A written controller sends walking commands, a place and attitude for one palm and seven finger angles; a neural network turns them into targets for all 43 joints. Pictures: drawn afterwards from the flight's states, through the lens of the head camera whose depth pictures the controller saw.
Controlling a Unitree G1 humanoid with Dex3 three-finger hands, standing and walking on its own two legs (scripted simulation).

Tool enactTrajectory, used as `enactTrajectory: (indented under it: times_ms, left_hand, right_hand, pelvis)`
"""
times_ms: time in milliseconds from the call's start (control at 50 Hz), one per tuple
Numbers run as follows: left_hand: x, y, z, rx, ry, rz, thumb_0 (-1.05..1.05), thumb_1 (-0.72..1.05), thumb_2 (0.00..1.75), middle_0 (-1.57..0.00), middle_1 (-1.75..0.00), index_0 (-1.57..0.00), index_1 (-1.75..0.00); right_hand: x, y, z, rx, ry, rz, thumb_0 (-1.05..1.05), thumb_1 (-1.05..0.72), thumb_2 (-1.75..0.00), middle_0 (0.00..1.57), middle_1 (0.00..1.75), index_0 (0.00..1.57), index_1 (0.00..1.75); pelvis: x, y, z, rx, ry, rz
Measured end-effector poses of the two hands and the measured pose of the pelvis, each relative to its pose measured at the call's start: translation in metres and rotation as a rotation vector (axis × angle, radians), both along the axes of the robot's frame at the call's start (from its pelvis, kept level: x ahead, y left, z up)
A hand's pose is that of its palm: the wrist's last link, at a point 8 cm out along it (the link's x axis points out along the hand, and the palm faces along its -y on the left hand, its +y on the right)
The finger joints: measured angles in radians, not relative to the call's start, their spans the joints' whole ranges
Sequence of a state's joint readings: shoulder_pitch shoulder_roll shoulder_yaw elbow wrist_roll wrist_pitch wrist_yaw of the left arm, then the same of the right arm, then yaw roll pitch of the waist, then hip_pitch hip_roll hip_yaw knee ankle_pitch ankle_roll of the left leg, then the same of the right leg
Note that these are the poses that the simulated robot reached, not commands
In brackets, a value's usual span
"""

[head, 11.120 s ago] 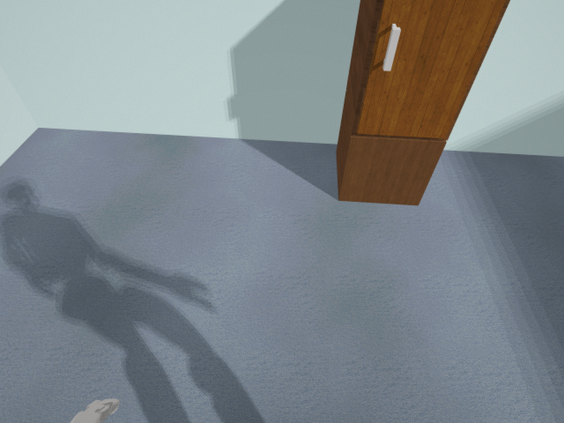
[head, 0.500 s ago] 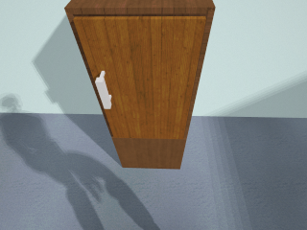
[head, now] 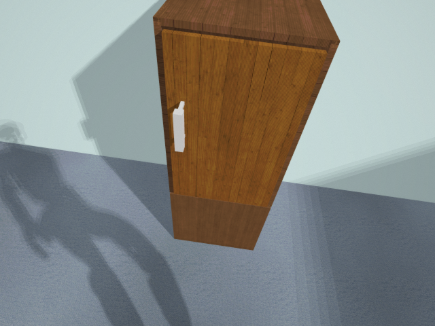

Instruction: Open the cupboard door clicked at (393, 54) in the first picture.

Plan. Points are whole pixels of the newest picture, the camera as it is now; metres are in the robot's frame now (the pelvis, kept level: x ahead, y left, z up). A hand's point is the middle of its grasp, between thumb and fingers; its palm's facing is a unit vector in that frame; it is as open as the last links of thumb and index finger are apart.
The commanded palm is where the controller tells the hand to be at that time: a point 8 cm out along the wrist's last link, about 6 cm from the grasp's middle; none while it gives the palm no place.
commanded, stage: come to a stop and stand still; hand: left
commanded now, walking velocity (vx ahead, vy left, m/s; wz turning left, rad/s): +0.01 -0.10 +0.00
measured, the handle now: (180, 126) +0.60 +0.14 +0.01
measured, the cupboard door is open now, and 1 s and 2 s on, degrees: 0 0 0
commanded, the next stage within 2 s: look again from close up in 1.62 s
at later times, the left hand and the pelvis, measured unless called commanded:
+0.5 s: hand out of the picture +0.01 +0.14 -0.18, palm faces +0.03 -0.98 -0.20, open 7.3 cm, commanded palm none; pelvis +0.00 -0.03 -0.01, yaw +0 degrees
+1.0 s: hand out of the picture -0.05 +0.15 -0.18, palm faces +0.02 -0.98 -0.17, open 7.4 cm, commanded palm none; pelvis -0.04 -0.02 +0.00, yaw +0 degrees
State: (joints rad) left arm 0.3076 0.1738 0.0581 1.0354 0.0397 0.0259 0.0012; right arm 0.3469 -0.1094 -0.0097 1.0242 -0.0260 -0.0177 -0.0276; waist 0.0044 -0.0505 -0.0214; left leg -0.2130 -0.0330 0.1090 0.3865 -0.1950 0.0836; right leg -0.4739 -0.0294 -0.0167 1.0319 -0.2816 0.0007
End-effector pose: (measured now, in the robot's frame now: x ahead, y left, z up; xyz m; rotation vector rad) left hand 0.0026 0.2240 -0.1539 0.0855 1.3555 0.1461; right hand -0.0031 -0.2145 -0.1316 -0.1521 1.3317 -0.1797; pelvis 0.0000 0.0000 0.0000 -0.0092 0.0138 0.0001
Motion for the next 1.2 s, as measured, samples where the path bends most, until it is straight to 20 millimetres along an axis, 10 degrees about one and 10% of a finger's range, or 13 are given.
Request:
enactTrajectory:
  times_ms: [240, 700, 1200]
  left_hand:
    - [-0.016, -0.030, -0.003, 0.011, 0.085, -0.077, 0.02, 0.93, 0.90, -0.20, -0.30, -0.20, -0.29]
    - [-0.013, -0.037, 0.003, 0.047, -0.062, -0.038, 0.01, 0.92, 0.90, -0.20, -0.30, -0.20, -0.29]
    - [-0.079, -0.014, -0.001, 0.004, 0.052, -0.026, 0.01, 0.91, 0.90, -0.20, -0.30, -0.20, -0.29]
  right_hand:
    - [-0.047, 0.006, -0.022, 0.085, 0.131, -0.066, 0.01, -0.91, -0.90, 0.20, 0.30, 0.20, 0.30]
    - [0.022, -0.046, -0.012, 0.007, -0.090, 0.012, 0.01, -0.91, -0.90, 0.20, 0.30, 0.20, 0.30]
    - [-0.073, 0.004, -0.014, 0.039, 0.086, -0.033, 0.01, -0.90, -0.90, 0.20, 0.30, 0.20, 0.30]
  pelvis:
    - [-0.005, -0.015, -0.010, 0.029, 0.005, -0.025]
    - [-0.011, -0.032, -0.006, 0.003, -0.070, -0.001]
    - [-0.047, 0.003, -0.003, -0.012, -0.064, 0.003]
